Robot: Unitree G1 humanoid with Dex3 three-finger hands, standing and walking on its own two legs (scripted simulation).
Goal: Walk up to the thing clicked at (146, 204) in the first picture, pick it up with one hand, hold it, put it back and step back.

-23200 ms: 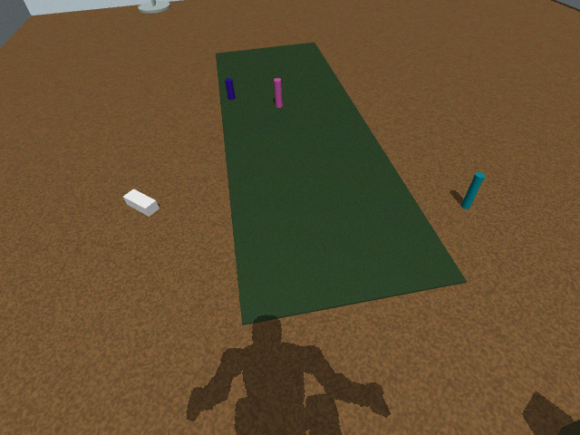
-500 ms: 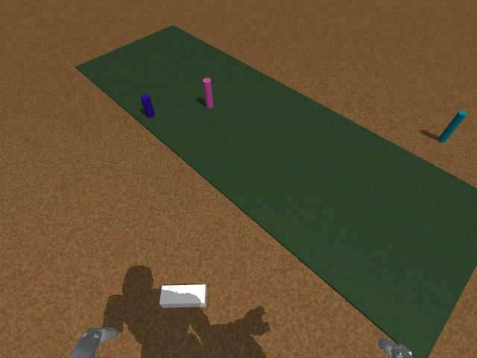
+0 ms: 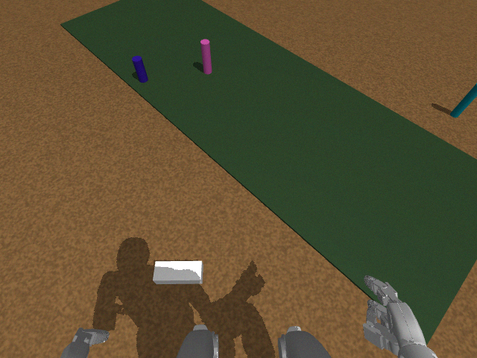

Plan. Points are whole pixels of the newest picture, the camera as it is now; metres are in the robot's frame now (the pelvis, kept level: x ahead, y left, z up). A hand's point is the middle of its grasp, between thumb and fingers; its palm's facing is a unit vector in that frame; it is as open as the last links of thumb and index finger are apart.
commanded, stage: rise first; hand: left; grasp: from above
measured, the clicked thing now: (179, 272) +0.44 +0.23 -0.65
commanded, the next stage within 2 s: none
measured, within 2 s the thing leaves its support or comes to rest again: neither
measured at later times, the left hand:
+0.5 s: hand (126, 324) +0.24 +0.29 -0.32, palm faces -0.44 -0.49 -0.75, open 14.1 cm
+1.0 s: hand (141, 296) +0.32 +0.30 -0.44, palm faces -0.49 -0.15 -0.86, open 14.2 cm
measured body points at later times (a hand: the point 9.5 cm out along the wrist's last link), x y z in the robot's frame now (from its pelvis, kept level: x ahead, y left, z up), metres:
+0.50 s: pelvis -0.06 +0.00 -0.18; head +0.14 +0.01 +0.22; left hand +0.26 +0.32 -0.28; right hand +0.13 -0.27 -0.30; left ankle +0.02 +0.12 -0.64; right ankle -0.01 -0.13 -0.64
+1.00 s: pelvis -0.09 +0.00 -0.30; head +0.12 +0.04 +0.09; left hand +0.34 +0.31 -0.39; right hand -0.03 -0.28 -0.42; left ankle +0.02 +0.12 -0.64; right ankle -0.01 -0.13 -0.64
